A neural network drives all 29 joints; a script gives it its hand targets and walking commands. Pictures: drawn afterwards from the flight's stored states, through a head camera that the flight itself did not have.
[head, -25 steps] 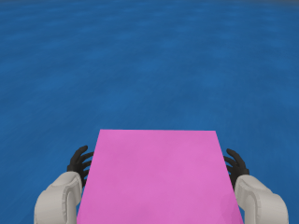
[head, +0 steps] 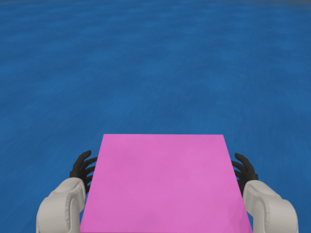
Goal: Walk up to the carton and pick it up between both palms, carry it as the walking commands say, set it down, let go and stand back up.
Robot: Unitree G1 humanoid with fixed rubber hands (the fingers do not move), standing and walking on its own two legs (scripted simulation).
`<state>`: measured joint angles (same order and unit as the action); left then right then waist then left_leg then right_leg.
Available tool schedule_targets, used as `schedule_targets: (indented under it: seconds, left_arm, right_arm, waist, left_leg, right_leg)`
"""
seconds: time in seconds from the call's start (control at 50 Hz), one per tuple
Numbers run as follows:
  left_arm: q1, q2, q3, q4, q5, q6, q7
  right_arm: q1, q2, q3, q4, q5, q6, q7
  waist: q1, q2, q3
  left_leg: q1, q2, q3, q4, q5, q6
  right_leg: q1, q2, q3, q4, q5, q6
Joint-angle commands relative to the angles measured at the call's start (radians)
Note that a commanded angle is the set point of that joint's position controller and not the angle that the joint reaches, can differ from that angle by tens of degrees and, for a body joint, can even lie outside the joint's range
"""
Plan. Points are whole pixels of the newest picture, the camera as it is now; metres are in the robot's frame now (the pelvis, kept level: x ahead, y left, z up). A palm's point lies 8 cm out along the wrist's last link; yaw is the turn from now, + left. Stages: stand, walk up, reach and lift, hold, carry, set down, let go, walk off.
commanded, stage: carry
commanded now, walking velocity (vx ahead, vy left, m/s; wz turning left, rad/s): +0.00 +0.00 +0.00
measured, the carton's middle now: (162, 200) +0.25 +0.00 -0.02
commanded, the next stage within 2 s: none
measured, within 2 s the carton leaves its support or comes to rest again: neither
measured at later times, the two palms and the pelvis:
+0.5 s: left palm (77, 184) +0.24 +0.20 +0.07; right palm (244, 186) +0.24 -0.19 +0.07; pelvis +0.00 +0.00 +0.00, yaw +0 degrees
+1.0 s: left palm (78, 182) +0.24 +0.20 +0.07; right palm (244, 185) +0.24 -0.19 +0.07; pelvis +0.00 +0.01 +0.00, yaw +0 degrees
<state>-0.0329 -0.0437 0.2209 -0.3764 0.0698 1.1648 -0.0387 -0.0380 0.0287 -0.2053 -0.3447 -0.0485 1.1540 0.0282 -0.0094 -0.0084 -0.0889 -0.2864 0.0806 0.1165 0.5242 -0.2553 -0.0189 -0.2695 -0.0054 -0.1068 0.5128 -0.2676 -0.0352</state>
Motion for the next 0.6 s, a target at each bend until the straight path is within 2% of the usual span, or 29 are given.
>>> schedule_targets:
  seconds: [0.0,0.08,0.18,0.24,0.28,0.3,0.34,0.36,0.42,0.44,0.48,0.54,0.56,0.58]
  left_arm:
    - [-0.527,-0.721,-0.762,-0.141,-0.322,-0.006,-0.171]
    - [-0.533,-0.724,-0.754,-0.129,-0.318,-0.010,-0.170]
    - [-0.551,-0.720,-0.757,-0.139,-0.320,-0.020,-0.169]
    - [-0.534,-0.737,-0.758,-0.129,-0.325,-0.019,-0.170]
    - [-0.530,-0.724,-0.747,-0.113,-0.312,-0.021,-0.170]
    - [-0.555,-0.722,-0.756,-0.136,-0.319,-0.025,-0.168]
    - [-0.553,-0.731,-0.765,-0.146,-0.327,-0.025,-0.170]
    - [-0.529,-0.724,-0.750,-0.109,-0.315,-0.023,-0.168]
    - [-0.549,-0.726,-0.752,-0.120,-0.319,-0.027,-0.169]
    - [-0.545,-0.730,-0.760,-0.127,-0.322,-0.030,-0.170]
    - [-0.555,-0.726,-0.750,-0.110,-0.315,-0.028,-0.167]
    - [-0.549,-0.727,-0.748,-0.111,-0.310,-0.030,-0.165]
    - [-0.570,-0.720,-0.748,-0.125,-0.312,-0.030,-0.163]
    - [-0.543,-0.712,-0.728,-0.085,-0.298,-0.036,-0.166]
  right_arm:
    - [-0.542,0.736,0.747,-0.173,0.336,-0.016,0.193]
    - [-0.552,0.751,0.751,-0.158,0.341,-0.020,0.195]
    - [-0.543,0.742,0.738,-0.150,0.329,-0.029,0.193]
    - [-0.570,0.750,0.755,-0.181,0.343,-0.030,0.193]
    - [-0.552,0.741,0.738,-0.155,0.328,-0.031,0.190]
    - [-0.540,0.744,0.732,-0.145,0.324,-0.034,0.191]
    - [-0.548,0.752,0.739,-0.164,0.332,-0.034,0.191]
    - [-0.546,0.741,0.733,-0.144,0.326,-0.032,0.192]
    - [-0.547,0.750,0.736,-0.143,0.326,-0.036,0.190]
    - [-0.563,0.750,0.748,-0.169,0.336,-0.039,0.192]
    - [-0.561,0.740,0.729,-0.145,0.323,-0.039,0.190]
    - [-0.563,0.743,0.733,-0.147,0.326,-0.040,0.193]
    - [-0.549,0.742,0.725,-0.127,0.322,-0.040,0.192]
    - [-0.540,0.738,0.709,-0.103,0.306,-0.046,0.189]
  waist:
    - [0.002,0.013,-0.227]
    - [0.002,0.003,-0.206]
    - [0.003,0.016,-0.222]
    - [0.003,-0.004,-0.234]
    - [0.001,-0.006,-0.234]
    - [0.002,0.012,-0.228]
    - [0.002,0.020,-0.228]
    - [0.003,0.011,-0.209]
    - [0.001,-0.001,-0.210]
    - [0.002,0.007,-0.212]
    - [0.003,0.027,-0.202]
    - [0.004,0.016,-0.218]
    - [0.003,0.033,-0.216]
    - [0.003,-0.004,-0.229]
  left_leg:
    - [0.142,0.082,-0.084,-0.051,0.180,0.031]
    - [0.130,0.075,-0.078,-0.055,0.105,0.028]
    - [0.135,0.076,-0.077,-0.055,0.154,0.031]
    - [0.141,0.076,-0.077,-0.048,0.153,0.032]
    - [0.147,0.075,-0.080,-0.051,0.159,0.034]
    - [0.140,0.074,-0.080,-0.051,0.167,0.033]
    - [0.136,0.081,-0.085,-0.064,0.163,0.038]
    - [0.134,0.078,-0.082,-0.059,0.153,0.037]
    - [0.122,0.073,-0.077,-0.057,0.129,0.034]
    - [0.135,0.070,-0.073,-0.060,0.113,0.034]
    - [0.122,0.076,-0.083,-0.076,0.114,0.037]
    - [0.145,0.080,-0.087,-0.076,0.142,0.037]
    - [0.140,0.081,-0.083,-0.072,0.148,0.039]
    - [0.138,0.081,-0.087,-0.068,0.158,0.041]
  right_leg:
    - [0.042,-0.115,0.081,-0.069,0.280,-0.010]
    - [0.036,-0.120,0.092,-0.089,0.237,-0.013]
    - [0.042,-0.116,0.088,-0.075,0.277,-0.011]
    - [0.054,-0.120,0.089,-0.074,0.291,-0.011]
    - [0.049,-0.116,0.088,-0.074,0.277,-0.009]
    - [0.043,-0.115,0.089,-0.075,0.286,-0.011]
    - [0.047,-0.114,0.087,-0.070,0.256,-0.010]
    - [0.039,-0.112,0.089,-0.080,0.254,-0.009]
    - [0.047,-0.118,0.088,-0.079,0.255,-0.009]
    - [0.036,-0.119,0.093,-0.082,0.253,-0.010]
    - [0.032,-0.115,0.084,-0.081,0.206,-0.007]
    - [0.032,-0.111,0.089,-0.076,0.208,-0.009]
    - [0.036,-0.112,0.087,-0.078,0.223,-0.009]
    - [0.050,-0.112,0.081,-0.072,0.238,-0.007]
